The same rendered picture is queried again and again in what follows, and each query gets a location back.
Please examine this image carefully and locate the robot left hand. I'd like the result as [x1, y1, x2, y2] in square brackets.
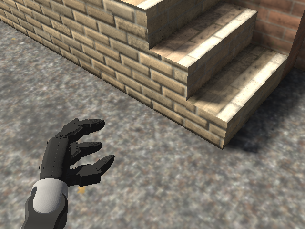
[38, 118, 114, 187]

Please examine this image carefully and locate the robot left forearm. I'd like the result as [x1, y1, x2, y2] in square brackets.
[19, 178, 69, 229]

